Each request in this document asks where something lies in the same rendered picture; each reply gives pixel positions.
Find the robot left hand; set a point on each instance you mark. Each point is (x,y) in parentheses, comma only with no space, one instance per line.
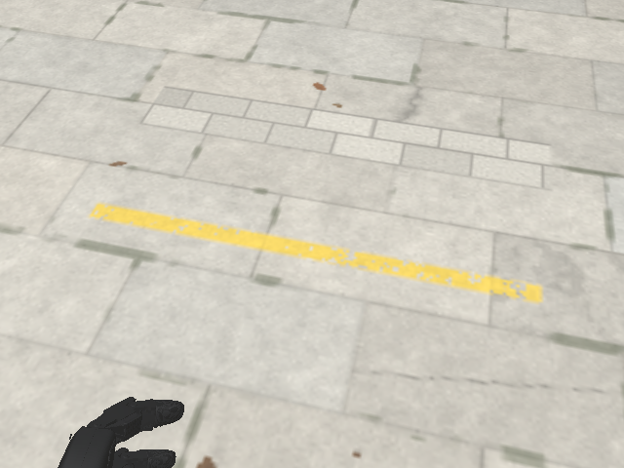
(94,446)

